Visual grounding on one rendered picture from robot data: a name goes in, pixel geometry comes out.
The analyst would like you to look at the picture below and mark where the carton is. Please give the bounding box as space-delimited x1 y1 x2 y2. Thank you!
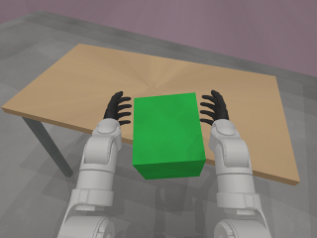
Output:
132 92 206 179

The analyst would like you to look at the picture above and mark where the left robot hand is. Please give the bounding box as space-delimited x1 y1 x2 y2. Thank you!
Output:
103 91 132 126

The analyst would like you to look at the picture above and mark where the right robot upper arm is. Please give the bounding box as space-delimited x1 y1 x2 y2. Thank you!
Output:
214 219 271 238

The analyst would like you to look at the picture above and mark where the table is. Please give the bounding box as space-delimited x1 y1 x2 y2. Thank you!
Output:
1 44 300 186

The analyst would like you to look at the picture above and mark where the robot right forearm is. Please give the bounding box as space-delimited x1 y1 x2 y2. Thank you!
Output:
208 119 271 238

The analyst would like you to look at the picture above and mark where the left robot upper arm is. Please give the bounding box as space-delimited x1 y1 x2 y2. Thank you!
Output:
58 215 115 238

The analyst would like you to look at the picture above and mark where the robot left forearm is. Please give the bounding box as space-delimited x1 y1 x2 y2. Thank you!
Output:
57 118 122 238

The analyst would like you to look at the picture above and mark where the right robot hand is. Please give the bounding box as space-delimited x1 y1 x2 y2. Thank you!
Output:
199 89 230 126

